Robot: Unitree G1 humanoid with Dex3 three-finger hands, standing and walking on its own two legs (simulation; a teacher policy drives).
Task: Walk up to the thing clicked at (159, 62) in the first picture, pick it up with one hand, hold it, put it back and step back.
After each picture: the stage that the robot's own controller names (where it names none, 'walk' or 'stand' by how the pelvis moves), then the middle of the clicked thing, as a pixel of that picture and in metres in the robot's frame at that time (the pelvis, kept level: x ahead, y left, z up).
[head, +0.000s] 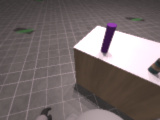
stand; (158, 66) +0.45 -0.45 +0.05
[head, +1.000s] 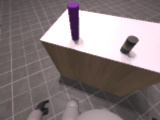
walk; (128, 45) +0.54 -0.20 +0.08
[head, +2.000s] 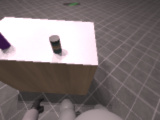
stand; (56, 44) +0.47 +0.27 +0.12
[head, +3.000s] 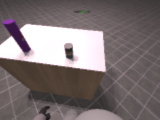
walk; (69, 51) +0.50 +0.21 +0.06
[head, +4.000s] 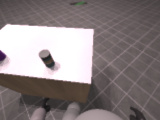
stand; (47, 59) +0.37 +0.31 +0.08
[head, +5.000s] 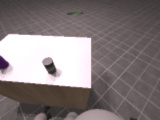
stand; (49, 66) +0.35 +0.31 +0.05
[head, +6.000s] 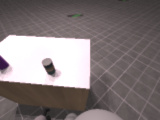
stand; (49, 66) +0.35 +0.31 +0.05
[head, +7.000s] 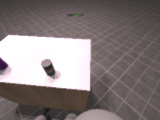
stand; (48, 67) +0.34 +0.31 +0.05
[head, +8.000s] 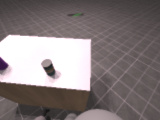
stand; (48, 67) +0.34 +0.31 +0.05
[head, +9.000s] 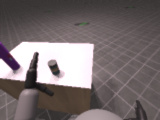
rise first; (54, 67) +0.37 +0.32 +0.05
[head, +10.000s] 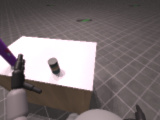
go down; (54, 66) +0.36 +0.31 +0.06
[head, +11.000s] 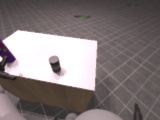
go down; (55, 64) +0.36 +0.28 +0.06
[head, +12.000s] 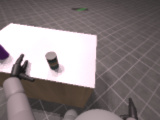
close in; (52, 61) +0.37 +0.28 +0.07
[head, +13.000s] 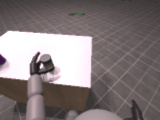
close; (47, 63) +0.36 +0.31 +0.09
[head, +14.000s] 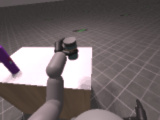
lift; (71, 49) +0.34 +0.13 +0.28
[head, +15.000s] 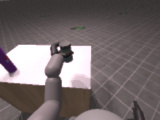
lift; (66, 52) +0.36 +0.17 +0.23
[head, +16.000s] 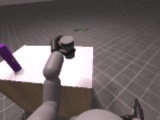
hold; (68, 48) +0.33 +0.15 +0.28
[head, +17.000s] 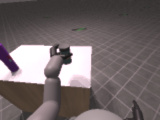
hold; (65, 54) +0.36 +0.18 +0.22
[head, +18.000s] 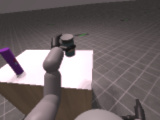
hold; (68, 46) +0.34 +0.15 +0.31
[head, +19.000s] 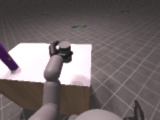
hold; (65, 52) +0.35 +0.18 +0.23
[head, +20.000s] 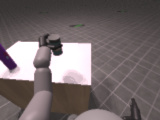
lower; (56, 45) +0.39 +0.24 +0.25
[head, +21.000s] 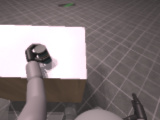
lower; (43, 54) +0.41 +0.30 +0.11
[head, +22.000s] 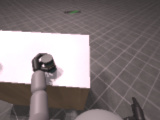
lower; (49, 64) +0.35 +0.28 +0.09
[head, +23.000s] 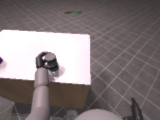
lower; (52, 62) +0.37 +0.27 +0.09
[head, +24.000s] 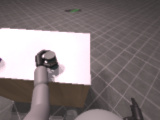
lower; (52, 60) +0.38 +0.27 +0.09
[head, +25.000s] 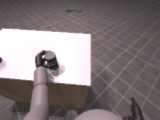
loosen; (52, 61) +0.37 +0.27 +0.09
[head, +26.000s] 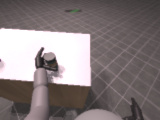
withdraw; (51, 62) +0.37 +0.27 +0.09
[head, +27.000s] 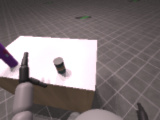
sink last; (60, 66) +0.36 +0.26 +0.07
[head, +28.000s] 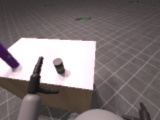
stand; (59, 66) +0.36 +0.27 +0.05
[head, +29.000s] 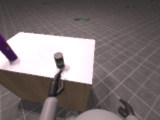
stand; (59, 60) +0.40 +0.27 +0.07
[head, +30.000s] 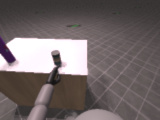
stand; (56, 58) +0.48 +0.28 +0.08
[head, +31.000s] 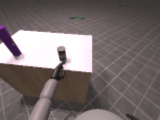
stand; (62, 53) +0.51 +0.24 +0.06
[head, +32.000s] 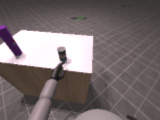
stand; (62, 54) +0.51 +0.24 +0.06
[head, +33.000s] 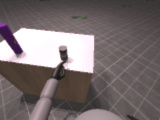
stand; (63, 53) +0.51 +0.23 +0.06
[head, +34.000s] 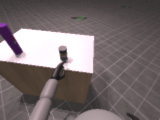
stand; (63, 53) +0.51 +0.23 +0.06
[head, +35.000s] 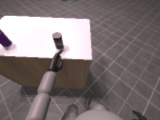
walk; (58, 41) +0.56 +0.22 +0.07
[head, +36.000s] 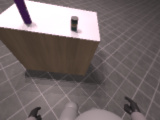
walk; (74, 24) +0.76 +0.24 +0.07
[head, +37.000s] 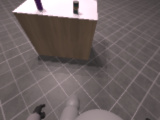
walk; (75, 7) +1.07 +0.29 +0.09
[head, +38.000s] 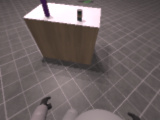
stand; (79, 15) +1.08 +0.21 +0.06
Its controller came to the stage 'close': yes
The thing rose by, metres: 0.29
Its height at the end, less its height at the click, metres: +0.00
